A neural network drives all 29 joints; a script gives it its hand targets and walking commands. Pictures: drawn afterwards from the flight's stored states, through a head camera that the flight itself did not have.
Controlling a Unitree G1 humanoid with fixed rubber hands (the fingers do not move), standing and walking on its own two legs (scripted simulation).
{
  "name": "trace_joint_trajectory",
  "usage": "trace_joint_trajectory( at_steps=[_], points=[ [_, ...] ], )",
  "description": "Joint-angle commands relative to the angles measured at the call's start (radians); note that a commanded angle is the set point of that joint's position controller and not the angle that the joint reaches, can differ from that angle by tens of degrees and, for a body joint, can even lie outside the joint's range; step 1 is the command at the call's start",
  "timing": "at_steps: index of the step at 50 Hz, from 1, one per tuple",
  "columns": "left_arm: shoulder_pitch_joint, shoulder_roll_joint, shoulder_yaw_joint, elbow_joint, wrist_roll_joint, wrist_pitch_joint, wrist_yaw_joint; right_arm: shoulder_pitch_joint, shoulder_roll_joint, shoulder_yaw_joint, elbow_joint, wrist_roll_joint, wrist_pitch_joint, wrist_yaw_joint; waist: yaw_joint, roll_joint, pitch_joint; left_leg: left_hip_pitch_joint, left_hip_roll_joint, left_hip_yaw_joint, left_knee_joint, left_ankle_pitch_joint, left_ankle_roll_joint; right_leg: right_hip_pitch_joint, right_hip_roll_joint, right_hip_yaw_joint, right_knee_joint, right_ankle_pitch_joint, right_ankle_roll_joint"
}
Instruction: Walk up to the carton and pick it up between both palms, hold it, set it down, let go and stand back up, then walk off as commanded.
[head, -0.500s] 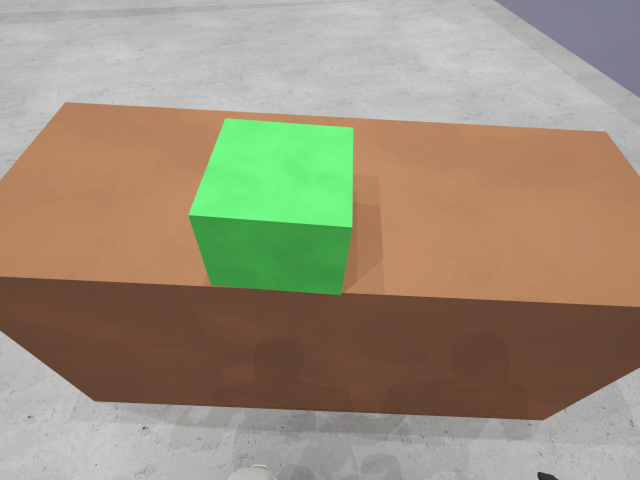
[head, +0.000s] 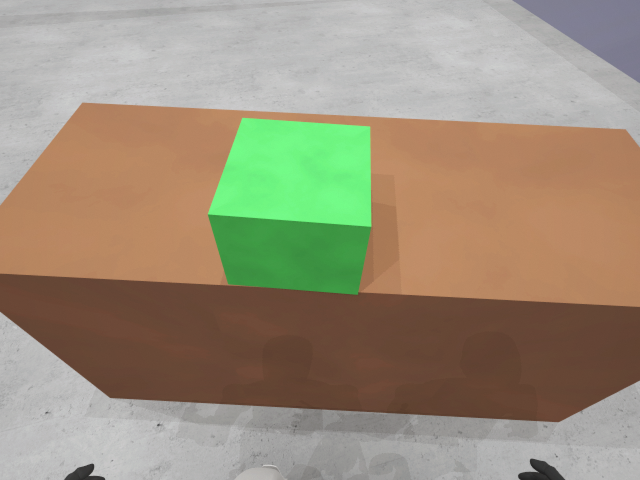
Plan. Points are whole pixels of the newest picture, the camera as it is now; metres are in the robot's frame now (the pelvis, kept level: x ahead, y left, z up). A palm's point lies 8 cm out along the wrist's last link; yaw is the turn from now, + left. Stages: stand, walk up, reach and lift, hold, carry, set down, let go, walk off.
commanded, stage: walk up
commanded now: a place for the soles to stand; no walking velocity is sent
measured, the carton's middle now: (299, 205) +0.52 +0.03 +0.01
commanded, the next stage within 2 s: none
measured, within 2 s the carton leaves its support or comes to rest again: neither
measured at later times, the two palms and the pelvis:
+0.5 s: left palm out of the picture +0.06 +0.40 -0.10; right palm out of the picture +0.14 -0.22 -0.11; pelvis +0.03 +0.08 -0.01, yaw +4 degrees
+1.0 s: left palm out of the picture +0.11 +0.38 -0.10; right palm out of the picture +0.13 -0.25 -0.10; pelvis +0.05 +0.06 +0.00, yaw +4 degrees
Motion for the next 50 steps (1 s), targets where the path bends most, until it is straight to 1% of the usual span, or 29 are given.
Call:
trace_joint_trajectory(
  at_steps=[1, 4, 7, 8, 9, 10, 13, 17, 18, 19, 20, 21, 22, 23, 25, 27, 30, 31, 32, 33, 34, 38, 41, 43, 46, 47, 48, 49, 50],
  points=[
    [0.060, 0.172, 0.078, 0.018, -0.007, -0.016, 0.014, -0.081, -0.220, -0.068, -0.070, -0.017, -0.016, -0.013, 0.045, 0.097, -0.111, 0.019, 0.223, -0.381, -0.331, 0.046, 0.126, 0.023, 0.012, 0.074, -0.069, -0.094, -0.052],
    [0.027, 0.238, 0.092, 0.010, 0.016, -0.029, 0.015, -0.082, -0.192, -0.068, -0.064, -0.013, -0.010, -0.008, 0.023, -0.007, -0.099, -0.017, 0.095, -0.222, -0.194, 0.020, 0.018, 0.037, -0.135, 0.201, -0.250, -0.026, -0.097],
    [-0.032, 0.279, 0.102, -0.010, 0.015, -0.028, 0.018, -0.045, -0.206, -0.075, -0.050, -0.010, -0.011, -0.003, -0.006, -0.056, -0.121, 0.068, 0.041, -0.083, -0.062, 0.083, 0.004, -0.016, -0.224, 0.236, -0.233, 0.122, -0.152],
    [0.131, 0.356, 0.132, 0.030, 0.018, -0.045, 0.044, -0.069, -0.231, -0.095, -0.134, -0.055, 0.010, 0.036, 0.023, -0.069, -0.113, -0.122, 0.012, -0.042, 0.093, -0.155, 0.007, 0.122, -0.321, 0.352, -0.282, 0.004, -0.214],
    [0.177, 0.403, 0.154, 0.021, 0.027, -0.058, 0.054, -0.082, -0.237, -0.102, -0.154, -0.062, 0.024, 0.047, 0.058, -0.104, -0.086, -0.261, 0.035, -0.041, 0.272, -0.265, -0.012, 0.163, -0.447, 0.495, -0.349, -0.039, -0.294],
    [0.178, 0.422, 0.164, 0.009, 0.025, -0.064, 0.062, -0.082, -0.252, -0.109, -0.161, -0.063, 0.032, 0.052, 0.060, -0.112, -0.055, -0.339, 0.053, -0.090, 0.363, -0.280, -0.017, 0.171, -0.469, 0.525, -0.362, -0.045, -0.318],
    [0.145, 0.386, 0.158, -0.010, 0.025, -0.075, 0.076, -0.061, -0.240, -0.118, -0.162, -0.054, 0.030, 0.059, 0.032, -0.063, -0.036, -0.365, 0.075, -0.113, 0.312, -0.245, -0.022, 0.191, -0.428, 0.414, -0.293, 0.176, -0.291],
    [0.148, 0.367, 0.147, -0.034, 0.033, -0.067, 0.049, -0.058, -0.212, -0.118, -0.166, -0.035, 0.006, 0.069, 0.045, -0.191, -0.112, -0.177, 0.063, 0.032, 0.085, -0.309, -0.015, 0.182, -0.320, 0.239, -0.213, 0.290, -0.235],
    [0.103, 0.350, 0.140, -0.045, 0.033, -0.062, 0.041, -0.006, -0.200, -0.118, -0.149, -0.028, -0.005, 0.064, 0.009, -0.213, -0.128, -0.065, 0.052, 0.069, -0.012, -0.231, -0.010, 0.140, -0.284, 0.162, -0.159, 0.314, -0.212],
    [0.044, 0.323, 0.129, -0.057, 0.027, -0.056, 0.035, 0.093, -0.184, -0.119, -0.114, -0.028, -0.018, 0.056, -0.058, -0.183, -0.145, 0.089, 0.029, 0.103, -0.156, -0.118, 0.003, 0.049, -0.238, 0.091, -0.049, 0.358, -0.172],
    [0.044, 0.255, 0.110, -0.069, 0.027, -0.052, 0.026, 0.208, -0.227, -0.136, -0.067, -0.025, -0.029, 0.041, -0.112, -0.042, -0.210, 0.319, 0.014, 0.064, -0.235, -0.044, 0.011, -0.058, -0.140, 0.009, 0.171, 0.331, -0.115],
    [0.070, 0.159, 0.085, -0.081, 0.017, -0.051, 0.025, 0.266, -0.273, -0.150, -0.051, -0.037, -0.037, 0.025, -0.122, 0.135, -0.218, 0.450, 0.146, -0.213, -0.289, 0.016, 0.067, -0.255, -0.072, -0.034, 0.381, 0.117, -0.053],
    [0.076, 0.118, 0.070, -0.100, 0.004, -0.044, 0.026, 0.262, -0.345, -0.151, -0.056, -0.030, -0.043, 0.013, -0.089, 0.254, -0.193, 0.483, 0.312, -0.599, -0.382, 0.067, 0.123, -0.453, 0.059, 0.009, 0.474, -0.293, -0.018],
    [0.062, 0.203, 0.077, -0.082, 0.009, -0.028, 0.033, 0.221, -0.368, -0.156, -0.068, -0.019, -0.037, 0.008, -0.097, 0.094, -0.185, 0.395, 0.364, -0.675, -0.440, -0.128, 0.139, -0.438, 0.035, 0.120, 0.475, -0.293, -0.037],
    [0.051, 0.232, 0.085, -0.058, -0.002, -0.015, 0.021, 0.140, -0.327, -0.141, -0.078, -0.007, -0.046, -0.010, -0.047, 0.028, -0.036, 0.249, 0.308, -0.541, -0.435, -0.087, 0.064, -0.409, -0.014, 0.178, 0.457, -0.128, -0.055],
    [0.109, 0.204, 0.085, -0.025, -0.010, -0.012, 0.010, 0.110, -0.256, -0.117, -0.074, -0.006, -0.064, -0.021, -0.017, 0.083, 0.001, 0.239, 0.240, -0.389, -0.408, 0.156, 0.007, -0.362, -0.015, 0.179, 0.399, -0.020, -0.046],
    [0.102, 0.178, 0.083, -0.015, -0.011, 0.003, 0.006, 0.170, -0.216, -0.099, -0.073, 0.002, -0.081, -0.038, -0.023, 0.060, -0.080, 0.306, 0.251, -0.320, -0.329, 0.497, -0.015, -0.287, -0.006, 0.180, 0.342, -0.012, -0.024],
    [0.101, 0.171, 0.081, -0.012, -0.014, 0.011, 0.006, 0.184, -0.211, -0.096, -0.068, 0.001, -0.083, -0.045, -0.024, 0.079, -0.074, 0.330, 0.248, -0.319, -0.311, 0.568, -0.056, -0.289, 0.008, 0.203, 0.321, 0.009, -0.023],
    [0.089, 0.166, 0.076, -0.017, -0.015, 0.012, 0.010, 0.181, -0.229, -0.100, -0.080, 0.000, -0.086, -0.050, -0.034, 0.083, -0.076, 0.348, 0.255, -0.298, -0.298, 0.610, -0.021, -0.296, 0.007, 0.195, 0.298, 0.004, -0.022],
    [0.075, 0.182, 0.080, -0.006, -0.017, 0.017, 0.012, 0.176, -0.224, -0.096, -0.076, 0.003, -0.085, -0.056, -0.034, 0.053, -0.089, 0.377, 0.256, -0.308, -0.272, 0.657, -0.023, -0.294, 0.010, 0.202, 0.299, 0.004, -0.022],
    [0.069, 0.174, 0.073, -0.024, -0.016, 0.019, 0.012, 0.196, -0.225, -0.097, -0.075, 0.007, -0.086, -0.062, -0.040, 0.078, -0.085, 0.391, 0.255, -0.290, -0.261, 0.691, -0.048, -0.300, 0.010, 0.207, 0.276, 0.002, -0.024],
    [0.018, 0.166, 0.068, -0.028, -0.019, 0.022, 0.011, 0.216, -0.229, -0.097, -0.064, 0.003, -0.089, -0.072, -0.054, 0.064, -0.098, 0.422, 0.264, -0.315, -0.252, 0.616, -0.009, -0.313, 0.007, 0.198, 0.239, -0.043, -0.029],
    [0.036, 0.168, 0.067, -0.027, -0.019, 0.022, 0.010, 0.190, -0.246, -0.099, -0.069, -0.006, -0.085, -0.073, -0.048, 0.095, -0.112, 0.404, 0.266, -0.304, -0.242, 0.562, 0.039, -0.302, 0.010, 0.184, 0.208, -0.073, -0.027],
    [0.014, 0.178, 0.070, -0.016, -0.012, 0.018, 0.011, 0.169, -0.252, -0.102, -0.077, -0.010, -0.084, -0.073, -0.050, 0.068, -0.103, 0.361, 0.285, -0.323, -0.234, 0.551, 0.081, -0.276, 0.002, 0.164, 0.181, -0.103, -0.024],
    [0.036, 0.172, 0.074, -0.016, -0.007, 0.003, 0.008, 0.114, -0.256, -0.099, -0.097, -0.017, -0.076, -0.063, -0.027, 0.111, -0.117, 0.236, 0.285, -0.296, -0.229, 0.388, 0.146, -0.147, -0.004, 0.092, 0.077, -0.111, -0.030],
    [0.077, 0.167, 0.073, 0.001, -0.002, -0.005, 0.008, 0.069, -0.264, -0.098, -0.106, -0.020, -0.071, -0.058, 0.001, 0.098, -0.126, 0.163, 0.277, -0.255, -0.195, 0.316, 0.157, -0.056, -0.006, 0.067, -0.014, -0.049, -0.038],
    [0.124, 0.160, 0.072, 0.032, -0.002, -0.016, 0.013, 0.004, -0.238, -0.085, -0.113, -0.014, -0.063, -0.054, 0.044, 0.082, -0.120, 0.023, 0.243, -0.190, -0.130, 0.343, 0.122, 0.108, -0.001, 0.051, -0.138, 0.108, -0.046],
    [0.149, 0.171, 0.080, 0.037, 0.010, -0.030, 0.021, -0.006, -0.190, -0.067, -0.110, -0.011, -0.054, -0.049, 0.060, 0.029, -0.124, -0.013, 0.199, -0.145, -0.040, 0.261, 0.071, 0.166, -0.016, 0.124, -0.247, 0.182, -0.059],
    [0.167, 0.236, 0.089, 0.048, 0.024, -0.040, 0.026, 0.023, -0.124, -0.049, -0.111, 0.008, -0.050, -0.048, 0.037, -0.156, -0.153, -0.060, 0.089, -0.070, 0.132, 0.108, 0.006, 0.182, -0.189, 0.421, -0.338, 0.287, -0.106]
  ],
)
